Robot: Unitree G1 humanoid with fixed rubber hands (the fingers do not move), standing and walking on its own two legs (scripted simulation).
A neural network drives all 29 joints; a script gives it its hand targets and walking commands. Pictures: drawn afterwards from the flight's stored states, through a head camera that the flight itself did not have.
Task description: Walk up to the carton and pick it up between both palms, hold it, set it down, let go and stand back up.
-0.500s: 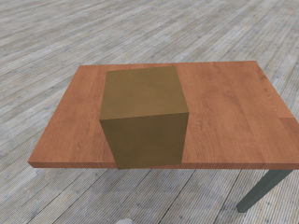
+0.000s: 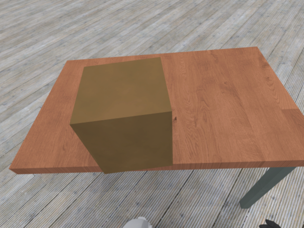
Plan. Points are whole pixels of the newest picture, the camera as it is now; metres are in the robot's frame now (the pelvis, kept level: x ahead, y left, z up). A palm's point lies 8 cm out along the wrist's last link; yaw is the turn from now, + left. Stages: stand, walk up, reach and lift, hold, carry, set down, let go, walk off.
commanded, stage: walk up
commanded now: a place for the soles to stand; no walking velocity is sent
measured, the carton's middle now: (130, 118) +0.41 +0.10 +0.06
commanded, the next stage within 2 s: none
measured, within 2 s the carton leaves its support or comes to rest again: neither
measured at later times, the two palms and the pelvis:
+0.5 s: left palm out of the picture +0.05 +0.45 -0.09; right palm out of the picture +0.16 -0.17 -0.12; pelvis +0.03 +0.11 -0.01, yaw +6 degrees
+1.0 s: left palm out of the picture +0.11 +0.43 -0.10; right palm (240, 220) +0.19 -0.19 -0.10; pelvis +0.05 +0.10 -0.01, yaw +5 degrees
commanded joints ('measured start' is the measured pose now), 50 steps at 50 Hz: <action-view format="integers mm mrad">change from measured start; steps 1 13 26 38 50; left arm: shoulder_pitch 40 169 44 10 -86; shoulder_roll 426 354 264 237 235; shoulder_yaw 157 144 102 84 70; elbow -55 -40 -32 24 31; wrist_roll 37 31 -4 3 -3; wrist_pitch -34 -40 13 -12 13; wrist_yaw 80 56 13 3 -11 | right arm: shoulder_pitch -22 -112 73 -3 -100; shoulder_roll -276 -208 -288 -233 -276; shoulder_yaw -147 -132 -143 -109 -108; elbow -78 -56 31 9 17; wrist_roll -67 -50 -11 0 -9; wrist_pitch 30 13 -67 -85 -82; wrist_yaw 27 41 -1 -22 -10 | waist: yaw -3 48 -13 44 36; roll -43 -300 -21 67 3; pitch -31 -106 -19 -215 -159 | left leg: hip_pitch -287 -295 129 63 -19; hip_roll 16 66 234 201 283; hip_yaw -233 -38 -617 -294 -429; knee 389 182 -504 -118 -322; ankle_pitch -134 -176 -56 626 96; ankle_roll -13 8 72 95 190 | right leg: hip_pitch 10 223 -322 100 -21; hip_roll -516 -367 -70 -78 -30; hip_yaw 693 326 140 98 90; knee -543 -301 376 -240 2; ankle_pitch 44 451 -25 273 37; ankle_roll -194 -215 -19 -49 -36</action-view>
